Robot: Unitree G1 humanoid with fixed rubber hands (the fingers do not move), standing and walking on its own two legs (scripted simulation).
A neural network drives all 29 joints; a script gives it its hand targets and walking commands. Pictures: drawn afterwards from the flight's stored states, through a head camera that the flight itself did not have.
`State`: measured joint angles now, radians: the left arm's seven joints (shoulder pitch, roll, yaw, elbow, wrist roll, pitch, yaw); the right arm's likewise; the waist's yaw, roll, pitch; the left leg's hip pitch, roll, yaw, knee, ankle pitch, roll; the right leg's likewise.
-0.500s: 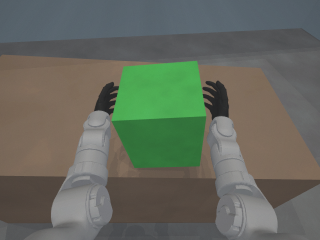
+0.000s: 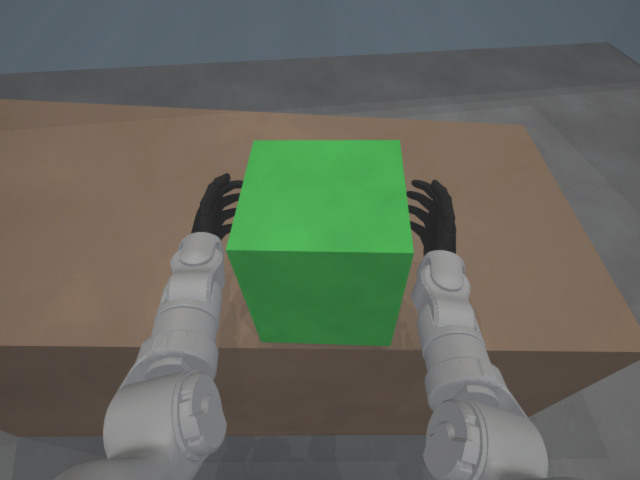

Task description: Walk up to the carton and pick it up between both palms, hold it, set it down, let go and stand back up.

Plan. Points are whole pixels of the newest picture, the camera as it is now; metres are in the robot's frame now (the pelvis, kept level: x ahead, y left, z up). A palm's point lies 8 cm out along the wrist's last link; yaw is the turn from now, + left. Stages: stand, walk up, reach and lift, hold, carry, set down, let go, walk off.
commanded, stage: set down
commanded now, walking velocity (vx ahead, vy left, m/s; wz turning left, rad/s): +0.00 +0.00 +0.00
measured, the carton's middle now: (325, 248) +0.43 -0.03 +0.00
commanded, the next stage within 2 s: none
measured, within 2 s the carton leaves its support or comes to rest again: rests again in 0.62 s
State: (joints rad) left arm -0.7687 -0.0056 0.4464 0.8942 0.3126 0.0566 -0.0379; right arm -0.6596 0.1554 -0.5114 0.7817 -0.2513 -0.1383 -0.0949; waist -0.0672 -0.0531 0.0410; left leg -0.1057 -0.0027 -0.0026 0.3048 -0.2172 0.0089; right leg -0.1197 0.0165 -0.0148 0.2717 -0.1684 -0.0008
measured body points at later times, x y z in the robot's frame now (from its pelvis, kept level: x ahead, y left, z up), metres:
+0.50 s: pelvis +0.00 +0.00 +0.00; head +0.03 +0.02 +0.45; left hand +0.43 +0.13 +0.06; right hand +0.39 -0.17 +0.08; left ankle -0.04 +0.11 -0.75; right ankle -0.02 -0.11 -0.75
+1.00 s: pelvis +0.00 +0.00 +0.00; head +0.04 +0.02 +0.45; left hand +0.43 +0.12 +0.06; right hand +0.38 -0.18 +0.07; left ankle -0.04 +0.11 -0.75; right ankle -0.02 -0.11 -0.75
